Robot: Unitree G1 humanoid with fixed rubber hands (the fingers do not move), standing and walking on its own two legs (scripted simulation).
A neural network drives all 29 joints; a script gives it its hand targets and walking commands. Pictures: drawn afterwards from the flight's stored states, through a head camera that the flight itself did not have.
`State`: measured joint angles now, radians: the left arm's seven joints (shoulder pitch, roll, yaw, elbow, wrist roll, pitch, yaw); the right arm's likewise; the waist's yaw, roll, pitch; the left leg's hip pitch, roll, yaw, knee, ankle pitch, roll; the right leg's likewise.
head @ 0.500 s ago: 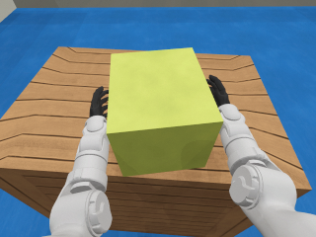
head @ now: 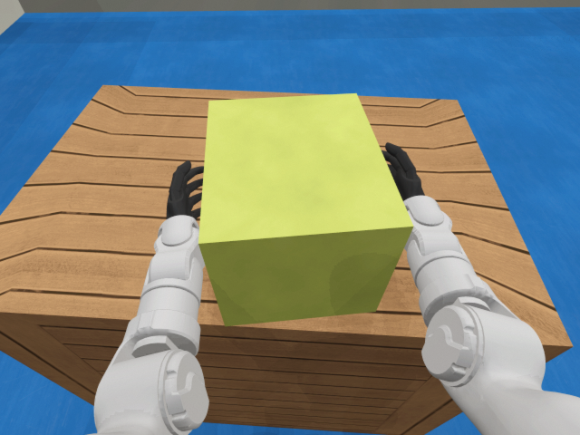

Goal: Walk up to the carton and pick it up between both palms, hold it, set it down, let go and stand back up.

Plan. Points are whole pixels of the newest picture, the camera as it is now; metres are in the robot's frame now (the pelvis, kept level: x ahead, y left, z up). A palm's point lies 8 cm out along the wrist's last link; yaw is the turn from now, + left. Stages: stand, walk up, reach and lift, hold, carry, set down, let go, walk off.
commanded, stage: set down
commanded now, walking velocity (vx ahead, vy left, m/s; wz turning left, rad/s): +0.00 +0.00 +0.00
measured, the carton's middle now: (292, 206) +0.44 +0.03 +0.07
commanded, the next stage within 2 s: none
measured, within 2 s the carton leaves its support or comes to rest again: neither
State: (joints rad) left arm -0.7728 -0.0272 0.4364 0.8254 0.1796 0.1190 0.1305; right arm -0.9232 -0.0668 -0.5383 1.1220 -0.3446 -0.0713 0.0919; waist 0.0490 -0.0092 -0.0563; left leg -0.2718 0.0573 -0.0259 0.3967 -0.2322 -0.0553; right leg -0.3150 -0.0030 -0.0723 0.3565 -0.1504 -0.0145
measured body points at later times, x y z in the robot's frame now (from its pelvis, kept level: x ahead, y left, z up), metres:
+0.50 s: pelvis +0.00 +0.00 +0.00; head +0.04 +0.01 +0.45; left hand +0.42 +0.19 +0.08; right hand +0.45 -0.14 +0.10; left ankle -0.03 +0.15 -0.74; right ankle +0.01 -0.11 -0.74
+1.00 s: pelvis -0.01 -0.01 -0.01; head +0.07 -0.01 +0.44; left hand +0.43 +0.18 +0.05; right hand +0.49 -0.15 +0.09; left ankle -0.03 +0.15 -0.74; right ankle +0.01 -0.11 -0.74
